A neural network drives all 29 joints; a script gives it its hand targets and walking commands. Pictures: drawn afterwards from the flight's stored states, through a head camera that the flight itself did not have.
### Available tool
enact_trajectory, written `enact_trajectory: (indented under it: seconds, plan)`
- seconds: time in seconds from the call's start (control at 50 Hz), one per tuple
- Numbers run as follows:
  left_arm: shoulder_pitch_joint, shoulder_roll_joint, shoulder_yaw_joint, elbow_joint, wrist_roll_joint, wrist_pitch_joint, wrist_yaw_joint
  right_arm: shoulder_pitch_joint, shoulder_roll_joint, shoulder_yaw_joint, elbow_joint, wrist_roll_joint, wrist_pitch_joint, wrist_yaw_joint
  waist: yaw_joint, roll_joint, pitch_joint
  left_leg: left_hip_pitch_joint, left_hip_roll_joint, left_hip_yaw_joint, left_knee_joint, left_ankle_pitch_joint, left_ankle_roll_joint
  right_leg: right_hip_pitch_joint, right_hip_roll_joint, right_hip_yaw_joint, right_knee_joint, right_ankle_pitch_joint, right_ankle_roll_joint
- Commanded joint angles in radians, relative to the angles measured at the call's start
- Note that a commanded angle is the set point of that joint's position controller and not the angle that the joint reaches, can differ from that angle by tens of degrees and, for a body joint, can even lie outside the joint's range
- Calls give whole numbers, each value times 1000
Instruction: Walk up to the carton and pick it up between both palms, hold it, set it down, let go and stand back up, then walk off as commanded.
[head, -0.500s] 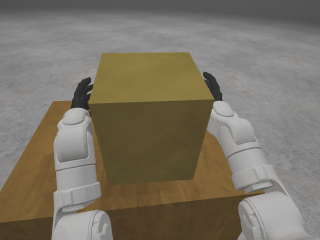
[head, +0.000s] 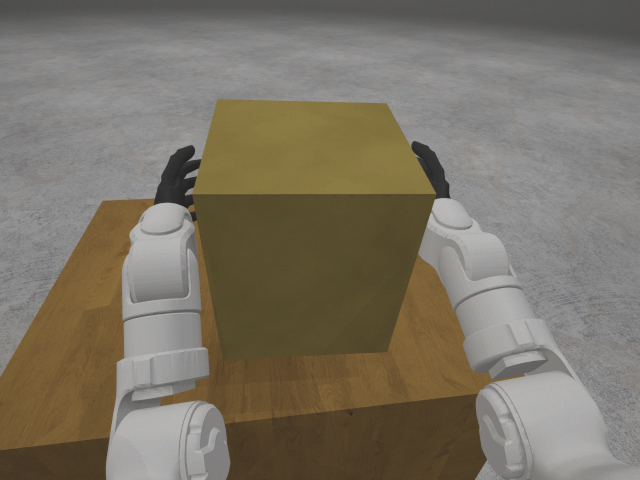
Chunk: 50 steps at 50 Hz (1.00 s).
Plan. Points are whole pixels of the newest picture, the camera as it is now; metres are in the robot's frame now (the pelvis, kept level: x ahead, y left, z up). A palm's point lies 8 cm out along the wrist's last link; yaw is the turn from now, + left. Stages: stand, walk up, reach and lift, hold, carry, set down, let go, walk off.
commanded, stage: hold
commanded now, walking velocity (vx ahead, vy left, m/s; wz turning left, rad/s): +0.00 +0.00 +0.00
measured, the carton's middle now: (305, 230) +0.38 +0.01 +0.19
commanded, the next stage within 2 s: none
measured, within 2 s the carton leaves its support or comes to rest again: neither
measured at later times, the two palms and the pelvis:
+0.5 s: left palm (153, 228) +0.33 +0.18 +0.23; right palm (428, 214) +0.34 -0.12 +0.24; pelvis -0.02 +0.01 +0.00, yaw +0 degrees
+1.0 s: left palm (170, 213) +0.36 +0.17 +0.23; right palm (428, 207) +0.37 -0.13 +0.23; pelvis +0.00 +0.00 +0.00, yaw +0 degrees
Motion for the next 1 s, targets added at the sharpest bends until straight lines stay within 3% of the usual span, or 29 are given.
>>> enact_trajectory:
  seconds: [0.0, 0.08, 0.14, 0.26, 0.38, 0.46, 0.54, 0.66, 0.76, 0.88, 0.98]
  plan:
    - [-590, -450, -477, -243, -197, -47, -159, -688, 594, 461, -486, 181, -35, 52, 3, 56, -416, 357, -93, -20, 69, 314, 19, 22, 14, -49, -80, 678, 137]
    - [-551, -435, -487, -284, -192, -23, -165, -634, 573, 474, -527, 190, -6, 33, -8, 68, -402, 361, -91, -29, 70, 298, 15, 24, 8, -49, -71, 718, 142]
    - [-548, -438, -501, -300, -189, -9, -170, -608, 550, 454, -515, 186, 12, 33, -19, 85, -362, 365, -84, -30, 60, 283, 8, -7, 17, -55, -82, 645, 130]
    - [-639, -472, -544, -287, -218, -19, -155, -691, 527, 385, -485, 159, 8, 61, -23, 117, -348, 338, -70, -29, 39, 191, 1, -88, 36, -57, -114, 366, 88]
    - [-732, -468, -491, -96, -193, -42, -144, -755, 521, 255, -270, 73, -4, 111, -15, 112, -219, 225, -53, -12, -34, -77, 23, -212, 30, -57, -165, -51, 46]
    - [-794, -485, -472, -34, -188, -71, -144, -775, 527, 195, -168, 30, -32, 145, -22, 111, -214, 194, -48, 5, -63, -146, 29, -231, 30, -63, -165, -125, 31]
    - [-847, -516, -475, -40, -210, -108, -128, -862, 584, 219, -188, 40, -79, 163, 2, 102, -300, 224, -54, 11, -43, -80, 35, -218, 27, -61, -159, -71, 41]
    - [-728, -486, -411, -21, -164, -95, -126, -793, 573, 268, -191, 57, -81, 146, 25, 79, -276, 270, -64, 16, -15, 42, 46, -176, 20, -45, -164, 67, 64]
    - [-681, -473, -422, -107, -158, -76, -149, -732, 570, 326, -261, 100, -69, 113, 13, 83, -319, 327, -74, 10, 10, 167, 33, -89, 22, -51, -139, 297, 92]
    - [-600, -461, -460, -213, -181, -57, -157, -702, 586, 438, -442, 168, -51, 63, 8, 69, -401, 368, -89, -15, 61, 316, 21, 12, 17, -51, -93, 627, 131]
    - [-560, -439, -469, -239, -180, -29, -171, -648, 571, 455, -492, 167, -14, 39, -4, 56, -369, 354, -89, -23, 54, 269, 22, 7, 12, -54, -85, 655, 138]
